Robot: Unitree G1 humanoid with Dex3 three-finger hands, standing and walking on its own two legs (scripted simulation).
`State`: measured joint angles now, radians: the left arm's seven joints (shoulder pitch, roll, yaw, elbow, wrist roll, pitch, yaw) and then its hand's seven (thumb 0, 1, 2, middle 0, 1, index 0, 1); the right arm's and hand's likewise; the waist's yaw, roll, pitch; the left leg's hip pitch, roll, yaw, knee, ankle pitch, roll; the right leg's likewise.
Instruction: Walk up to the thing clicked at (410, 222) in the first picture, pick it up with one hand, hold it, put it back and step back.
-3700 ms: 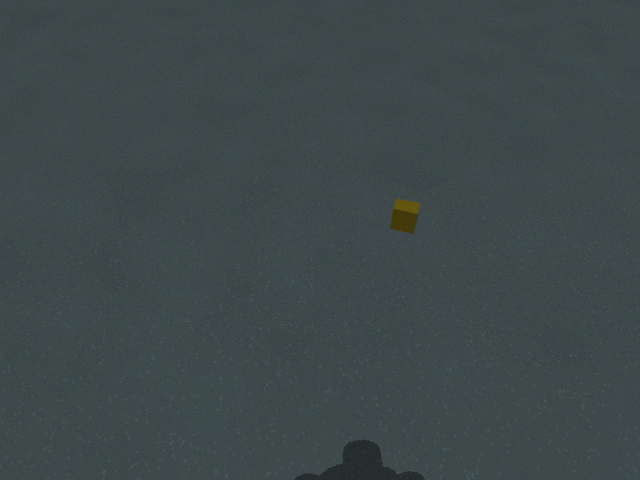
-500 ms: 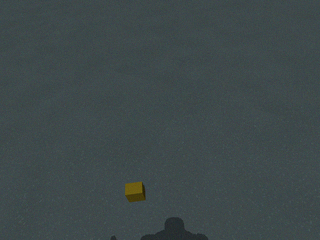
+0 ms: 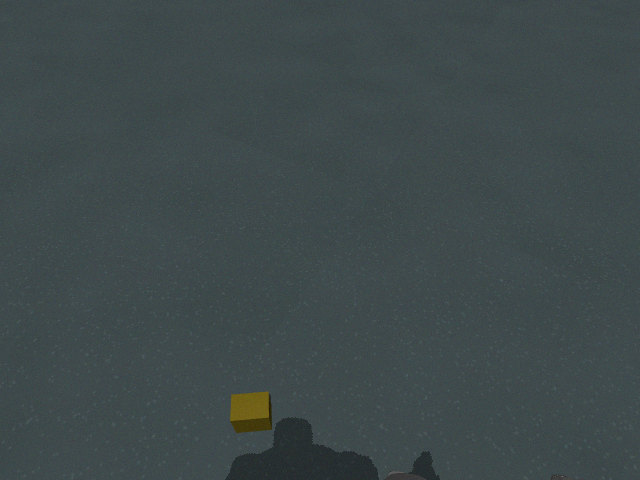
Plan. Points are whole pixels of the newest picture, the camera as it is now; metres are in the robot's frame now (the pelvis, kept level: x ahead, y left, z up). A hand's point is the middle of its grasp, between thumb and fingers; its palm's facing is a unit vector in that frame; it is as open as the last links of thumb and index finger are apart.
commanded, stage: walk up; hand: left
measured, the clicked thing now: (252, 412) +0.41 +0.19 -0.70
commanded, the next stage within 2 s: stand in 1.40 s
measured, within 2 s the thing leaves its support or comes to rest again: neither
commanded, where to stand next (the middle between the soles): +0.07 -0.02 m, yaw +0 degrees
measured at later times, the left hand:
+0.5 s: hand out of the picture +0.15 +0.23 -0.13, palm faces -0.02 -0.94 -0.34, open 7.4 cm
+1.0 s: hand out of the picture +0.13 +0.24 -0.14, palm faces +0.00 -0.95 -0.33, open 7.4 cm
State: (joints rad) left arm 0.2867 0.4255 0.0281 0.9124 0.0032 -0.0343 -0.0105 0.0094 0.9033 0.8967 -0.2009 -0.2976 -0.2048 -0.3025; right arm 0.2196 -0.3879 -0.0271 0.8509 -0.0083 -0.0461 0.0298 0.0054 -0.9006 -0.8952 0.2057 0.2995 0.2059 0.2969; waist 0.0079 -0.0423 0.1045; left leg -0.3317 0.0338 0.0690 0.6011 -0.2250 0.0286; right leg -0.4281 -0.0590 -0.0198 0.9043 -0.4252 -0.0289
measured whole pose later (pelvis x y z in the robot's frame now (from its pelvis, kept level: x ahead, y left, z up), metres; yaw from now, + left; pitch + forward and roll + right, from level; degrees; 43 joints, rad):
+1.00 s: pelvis +0.05 -0.01 +0.02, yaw +0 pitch -2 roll +0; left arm 0.07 0.35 0.01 1.19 0.00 0.00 -0.02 0.01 0.90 0.90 -0.20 -0.30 -0.20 -0.30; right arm 0.07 -0.35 0.00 1.19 0.00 -0.02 0.01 0.01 -0.90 -0.90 0.20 0.30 0.20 0.30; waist 0.01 0.00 0.05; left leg -0.12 0.03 0.05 0.32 -0.16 -0.01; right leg -0.12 -0.03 -0.04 0.32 -0.16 0.02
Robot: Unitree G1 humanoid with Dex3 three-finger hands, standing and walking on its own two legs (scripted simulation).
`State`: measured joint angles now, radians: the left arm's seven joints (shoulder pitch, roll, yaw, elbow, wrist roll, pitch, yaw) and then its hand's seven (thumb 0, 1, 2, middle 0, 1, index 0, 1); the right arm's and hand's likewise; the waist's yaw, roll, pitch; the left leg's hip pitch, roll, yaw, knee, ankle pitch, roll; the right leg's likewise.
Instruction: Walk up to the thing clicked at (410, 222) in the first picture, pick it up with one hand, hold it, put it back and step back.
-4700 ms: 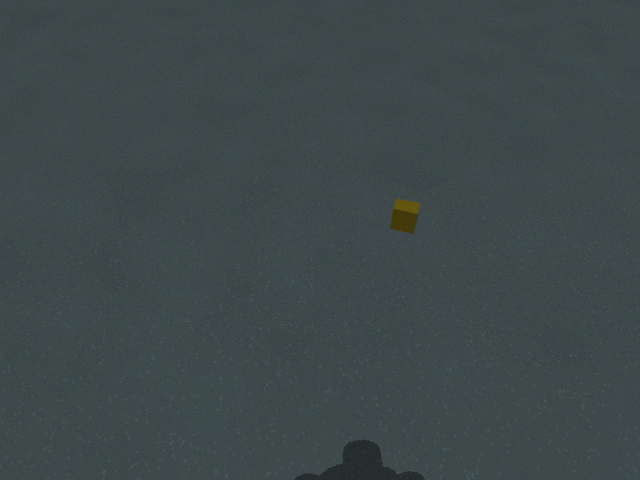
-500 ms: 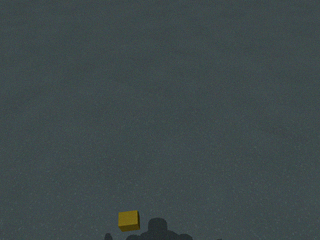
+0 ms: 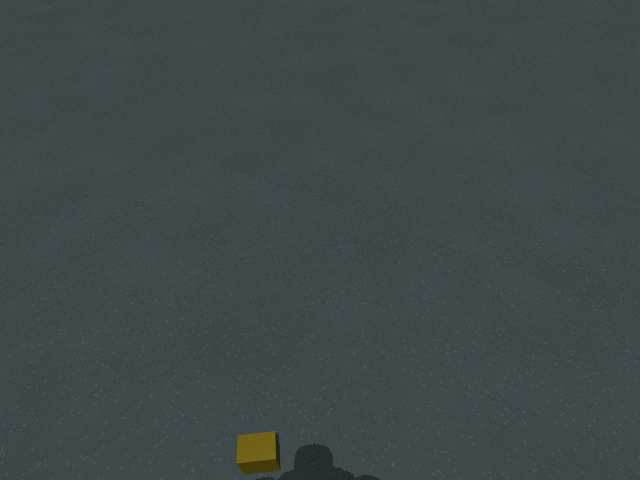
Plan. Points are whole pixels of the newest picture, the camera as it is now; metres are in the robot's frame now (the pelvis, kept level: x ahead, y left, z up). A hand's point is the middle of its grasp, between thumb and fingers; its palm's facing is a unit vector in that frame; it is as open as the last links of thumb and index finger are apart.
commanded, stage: walk up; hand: left
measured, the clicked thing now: (259, 453) +0.36 +0.21 -0.72
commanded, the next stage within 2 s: stand in 0.40 s
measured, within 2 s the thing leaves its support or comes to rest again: neither
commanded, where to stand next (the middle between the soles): +0.02 -0.01 m, yaw +0 degrees
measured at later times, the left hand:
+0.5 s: hand out of the picture +0.09 +0.25 -0.16, palm faces +0.00 -0.94 -0.33, open 7.4 cm
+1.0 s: hand out of the picture +0.09 +0.25 -0.15, palm faces -0.01 -0.94 -0.34, open 7.4 cm
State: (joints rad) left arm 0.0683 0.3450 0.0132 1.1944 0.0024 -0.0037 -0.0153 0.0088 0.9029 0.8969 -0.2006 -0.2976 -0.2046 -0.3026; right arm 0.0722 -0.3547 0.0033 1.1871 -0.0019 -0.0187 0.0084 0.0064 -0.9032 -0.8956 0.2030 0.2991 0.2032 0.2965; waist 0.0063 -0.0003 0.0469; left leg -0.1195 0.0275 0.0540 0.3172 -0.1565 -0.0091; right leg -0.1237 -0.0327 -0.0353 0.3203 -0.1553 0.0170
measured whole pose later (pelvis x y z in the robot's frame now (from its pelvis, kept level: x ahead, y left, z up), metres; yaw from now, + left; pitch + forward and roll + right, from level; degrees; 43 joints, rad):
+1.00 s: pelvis +0.01 +0.00 +0.00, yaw +1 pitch -2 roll +0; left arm 0.10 0.35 0.00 1.14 0.01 -0.01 -0.01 0.01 0.90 0.90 -0.20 -0.30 -0.20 -0.30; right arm 0.10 -0.35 0.00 1.16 -0.01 -0.01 0.01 0.01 -0.90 -0.90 0.20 0.30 0.20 0.30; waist 0.00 0.00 0.04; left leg -0.10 0.03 0.04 0.30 -0.16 -0.01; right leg -0.10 -0.03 -0.04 0.31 -0.16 0.01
